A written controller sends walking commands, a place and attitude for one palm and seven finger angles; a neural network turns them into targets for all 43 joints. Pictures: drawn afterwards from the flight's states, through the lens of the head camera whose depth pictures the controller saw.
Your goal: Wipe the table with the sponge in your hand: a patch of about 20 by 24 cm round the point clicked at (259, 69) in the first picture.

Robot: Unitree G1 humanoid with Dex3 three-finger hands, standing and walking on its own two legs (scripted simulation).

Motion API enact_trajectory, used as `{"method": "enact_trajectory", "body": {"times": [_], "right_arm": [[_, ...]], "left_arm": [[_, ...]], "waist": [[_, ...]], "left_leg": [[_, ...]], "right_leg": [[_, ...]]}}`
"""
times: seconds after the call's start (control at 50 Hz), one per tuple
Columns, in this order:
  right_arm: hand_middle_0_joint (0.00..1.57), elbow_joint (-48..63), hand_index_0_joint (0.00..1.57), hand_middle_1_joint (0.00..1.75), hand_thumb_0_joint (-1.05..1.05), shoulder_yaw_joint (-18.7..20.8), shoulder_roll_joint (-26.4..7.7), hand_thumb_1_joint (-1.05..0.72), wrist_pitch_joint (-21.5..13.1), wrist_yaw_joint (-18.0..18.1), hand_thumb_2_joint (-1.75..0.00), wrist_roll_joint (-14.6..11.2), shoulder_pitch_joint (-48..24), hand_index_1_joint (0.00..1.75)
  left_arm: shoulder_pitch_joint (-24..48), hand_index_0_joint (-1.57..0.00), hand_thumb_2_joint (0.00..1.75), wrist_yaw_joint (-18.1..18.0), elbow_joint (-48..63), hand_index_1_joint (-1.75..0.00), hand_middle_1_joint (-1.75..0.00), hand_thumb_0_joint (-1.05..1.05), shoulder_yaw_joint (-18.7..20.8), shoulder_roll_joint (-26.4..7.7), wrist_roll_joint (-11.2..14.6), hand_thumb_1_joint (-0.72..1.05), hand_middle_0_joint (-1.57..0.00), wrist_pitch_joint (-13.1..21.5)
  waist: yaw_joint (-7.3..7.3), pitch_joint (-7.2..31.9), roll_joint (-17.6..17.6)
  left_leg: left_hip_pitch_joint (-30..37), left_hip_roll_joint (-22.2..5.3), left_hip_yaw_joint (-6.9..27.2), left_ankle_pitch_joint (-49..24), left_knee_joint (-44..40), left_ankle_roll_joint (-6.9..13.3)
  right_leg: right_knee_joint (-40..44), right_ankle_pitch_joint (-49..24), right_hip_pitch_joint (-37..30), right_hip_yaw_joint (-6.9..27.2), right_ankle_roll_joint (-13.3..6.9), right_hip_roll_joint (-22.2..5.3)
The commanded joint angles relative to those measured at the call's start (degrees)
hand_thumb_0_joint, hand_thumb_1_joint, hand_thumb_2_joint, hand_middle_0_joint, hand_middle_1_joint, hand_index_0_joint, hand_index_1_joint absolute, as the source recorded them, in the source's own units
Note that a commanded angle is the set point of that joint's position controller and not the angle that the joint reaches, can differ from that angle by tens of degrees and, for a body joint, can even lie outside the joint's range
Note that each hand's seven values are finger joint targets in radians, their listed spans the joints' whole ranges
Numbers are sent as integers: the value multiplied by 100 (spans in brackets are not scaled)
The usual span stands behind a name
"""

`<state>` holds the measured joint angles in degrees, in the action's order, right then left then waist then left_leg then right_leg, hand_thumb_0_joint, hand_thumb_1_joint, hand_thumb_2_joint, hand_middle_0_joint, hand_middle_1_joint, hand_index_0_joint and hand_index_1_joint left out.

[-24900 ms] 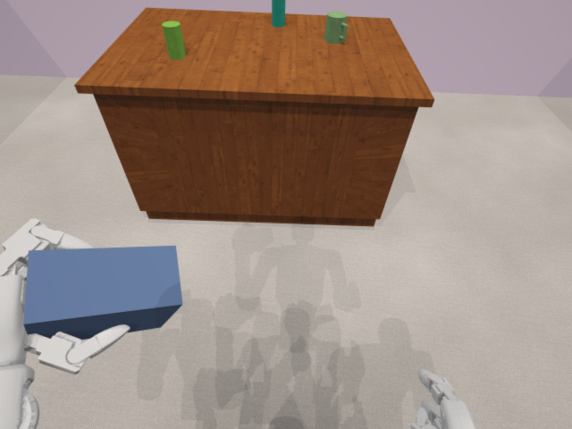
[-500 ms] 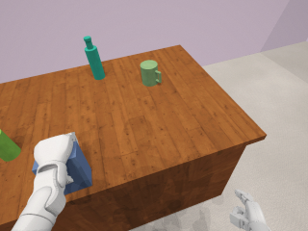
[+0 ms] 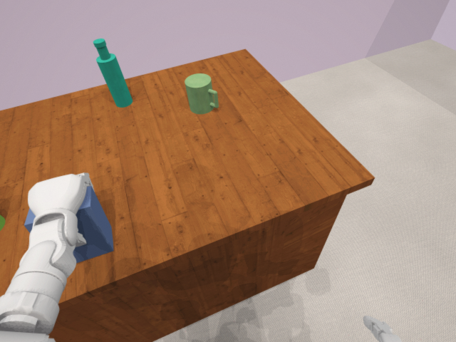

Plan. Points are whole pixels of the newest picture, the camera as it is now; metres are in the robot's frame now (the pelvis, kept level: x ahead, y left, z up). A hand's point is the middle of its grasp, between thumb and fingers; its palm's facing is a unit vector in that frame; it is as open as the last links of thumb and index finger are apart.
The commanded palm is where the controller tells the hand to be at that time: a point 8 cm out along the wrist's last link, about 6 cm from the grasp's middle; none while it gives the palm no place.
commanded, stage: wipe forward along the first lane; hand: left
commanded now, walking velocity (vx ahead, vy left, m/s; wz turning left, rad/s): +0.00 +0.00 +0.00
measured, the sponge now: (78, 234) +0.30 +0.34 -0.01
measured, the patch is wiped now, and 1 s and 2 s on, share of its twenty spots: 0.05 0.25 0.35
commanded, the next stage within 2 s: slide across to the middle lane in 0.82 s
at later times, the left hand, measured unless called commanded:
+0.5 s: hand (70, 185) +0.39 +0.38 +0.04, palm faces -0.16 +0.01 -0.99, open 10.7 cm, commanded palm +0.37 +0.37 +0.08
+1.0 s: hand (64, 172) +0.42 +0.41 +0.04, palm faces -0.15 +0.02 -0.99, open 10.7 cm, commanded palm +0.41 +0.38 +0.09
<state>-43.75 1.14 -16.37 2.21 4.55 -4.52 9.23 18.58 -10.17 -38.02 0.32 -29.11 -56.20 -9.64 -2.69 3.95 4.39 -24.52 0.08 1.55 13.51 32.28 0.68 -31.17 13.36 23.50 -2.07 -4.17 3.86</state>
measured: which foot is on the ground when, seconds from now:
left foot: down 0.00-1.00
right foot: down 0.00-1.00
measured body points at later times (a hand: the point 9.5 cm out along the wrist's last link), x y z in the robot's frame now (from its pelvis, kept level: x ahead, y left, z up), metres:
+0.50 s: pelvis +0.01 +0.01 -0.01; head +0.06 -0.01 +0.44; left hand +0.39 +0.37 +0.10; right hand +0.08 -0.28 -0.14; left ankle +0.03 +0.13 -0.73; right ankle +0.03 -0.07 -0.73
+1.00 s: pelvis +0.01 +0.04 -0.01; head +0.08 +0.05 +0.44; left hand +0.43 +0.40 +0.10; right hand +0.09 -0.23 -0.13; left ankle +0.03 +0.13 -0.73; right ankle +0.03 -0.07 -0.73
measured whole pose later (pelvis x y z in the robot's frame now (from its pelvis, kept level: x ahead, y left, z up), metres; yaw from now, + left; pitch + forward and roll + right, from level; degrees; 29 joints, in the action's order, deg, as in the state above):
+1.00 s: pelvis +0.01 +0.04 -0.01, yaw -1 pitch +14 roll -3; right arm -41.8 0.4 -15.8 3.8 1.9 -4.5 14.7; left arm 40.5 -9.8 -61.2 2.8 -38.0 -60.6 -5.1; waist 2.5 6.6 2.3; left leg -35.5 1.2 1.0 16.2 38.1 2.9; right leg -32.8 14.0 32.5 -1.3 -1.1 3.0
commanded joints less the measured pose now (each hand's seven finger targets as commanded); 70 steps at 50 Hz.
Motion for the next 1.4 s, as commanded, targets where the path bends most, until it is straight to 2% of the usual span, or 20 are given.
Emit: {"method": "enact_trajectory", "body": {"times": [0.0,0.06,0.08,0.1,0.24,0.28,0.5,0.64,0.7,0.84,0.88,1.0,1.06,1.08,1.14,1.18,1.24,1.28,1.34,1.38], "right_arm": [[20,772,20,30,0,218,-739,-90,-240,63,-90,-47,-405,30],[20,744,20,30,0,196,-777,-90,-245,64,-90,-58,-264,30],[20,719,20,30,0,219,-795,-90,-241,63,-90,-54,-221,30],[20,758,20,30,0,203,-784,-90,-237,65,-90,-52,-143,30],[20,733,20,30,0,232,-830,-90,-187,-9,-90,-35,178,30],[20,685,20,30,0,252,-877,-90,-160,-20,-90,-34,206,30],[20,635,20,30,0,300,-923,-90,-85,-118,-90,-37,533,30],[20,620,20,30,0,312,-942,-90,-64,-152,-90,-39,635,30],[20,603,20,30,0,309,-971,-90,-31,-160,-90,-29,679,30],[20,634,20,30,0,263,-967,-90,4,-180,-90,-35,714,30],[20,612,20,30,0,260,-996,-90,11,-170,-90,-16,732,30],[20,669,20,30,0,345,-861,-90,-36,-185,-90,26,798,30],[20,642,20,30,0,377,-814,-90,-55,-191,-90,12,702,30],[20,618,20,30,0,383,-814,-90,-83,-181,-90,10,654,30],[20,502,20,30,0,359,-803,-90,-86,-196,-90,-8,612,30],[20,435,20,30,0,341,-815,-90,-93,-209,-90,-10,530,30],[20,383,20,30,0,370,-764,-90,-88,-261,-90,21,522,30],[20,404,20,30,0,349,-755,-90,-68,-262,-90,35,444,30],[20,420,20,30,0,342,-731,-90,-7,-274,-90,39,404,30],[20,465,20,30,0,329,-730,-90,18,-282,-90,46,323,30]], "left_arm": [[2000,-120,130,-290,-29,-160,-160,0,494,-1691,-141,10,-120,9],[2468,-120,130,-255,-368,-160,-160,0,523,-1959,-179,10,-120,75],[2515,-120,130,-269,-442,-160,-160,0,778,-2235,-189,10,-120,131],[2574,-120,130,-251,-531,-160,-160,0,594,-2108,-193,10,-120,168],[2772,-120,130,-270,-913,-160,-160,0,787,-2441,-266,10,-120,398],[2875,-120,130,-286,-1000,-160,-160,0,1075,-2798,-252,10,-120,422],[2998,-120,130,-265,-1250,-160,-160,0,870,-2657,-381,10,-120,481],[3125,-120,130,-364,-1477,-160,-160,0,788,-2503,-382,10,-120,506],[3352,-120,130,-376,-1514,-160,-160,0,868,-2691,-419,10,-120,490],[3851,-120,130,-300,-1670,-160,-160,0,551,-2578,-581,10,-120,358],[3983,-120,130,-272,-1684,-160,-160,0,743,-2792,-566,10,-120,373],[4126,-120,130,-268,-1100,-160,-160,0,271,-2009,-443,10,-120,540],[4265,-120,130,-356,-758,-160,-160,0,102,-1597,-165,10,-120,567],[4355,-120,130,-390,-608,-160,-160,0,250,-1651,-58,10,-120,595],[4433,-120,130,-453,-811,-160,-160,0,-104,-1256,26,10,-120,398],[4511,-120,130,-458,-850,-160,-160,0,-38,-1316,-25,10,-120,243],[4638,-120,130,-411,-806,-160,-160,0,-495,-781,-143,10,-120,47],[4474,-120,130,-382,-806,-160,-160,0,-332,-813,-55,10,-120,-16],[4477,-120,130,-358,-797,-160,-160,0,-484,-605,42,10,-120,-61],[4241,-120,130,-356,-696,-160,-160,0,-296,-698,55,10,-120,-90]], "waist": [[237,892,-612],[328,915,-656],[301,1028,-627],[340,1050,-645],[377,1439,-414],[359,1519,-542],[434,1822,-384],[512,1600,-555],[519,1689,-479],[620,1570,-184],[578,1638,-121],[572,2148,226],[612,2166,94],[567,2245,169],[677,1819,20],[610,1791,131],[638,1871,352],[540,2020,260],[600,2035,-148],[449,2254,-99]], "left_leg": [[-161,247,-41,521,-204,288],[-345,219,-30,651,-127,294],[-387,214,-6,586,-92,303],[-469,210,-24,577,-57,311],[-728,154,-56,310,179,293],[-849,131,-51,249,239,292],[-585,126,-91,-284,275,347],[-514,95,-37,-226,199,335],[-413,83,-15,-325,201,342],[-137,50,107,-223,90,298],[-91,28,139,-295,68,294],[700,-65,321,-719,54,185],[936,-127,430,-772,-28,102],[1081,-169,522,-906,-90,50],[1004,-161,529,-690,-185,43],[1102,-177,594,-832,-294,-23],[1448,-211,688,-1092,-261,-125],[1511,-216,661,-1443,-249,-149],[1393,-160,511,-1596,-164,-88],[1490,-171,507,-2111,-152,-137]], "right_leg": [[772,476,-458,818,219,-310],[786,672,-379,858,239,-333],[762,614,-428,915,220,-305],[714,527,-484,877,233,-323],[500,-150,-633,984,202,-347],[485,-319,-761,1093,194,-349],[264,-1110,-577,686,199,-259],[271,-787,-163,468,201,-200],[239,-797,-116,435,188,-181],[286,-328,337,300,150,-145],[288,-361,347,319,123,-141],[212,-419,520,183,83,-75],[256,-426,568,143,113,-68],[238,-495,583,123,89,-69],[306,-414,649,87,124,-85],[318,-470,648,75,78,-97],[261,-506,799,21,63,-91],[299,-663,618,39,37,-75],[360,-878,317,48,88,-97],[323,-1161,124,61,57,-104]]}}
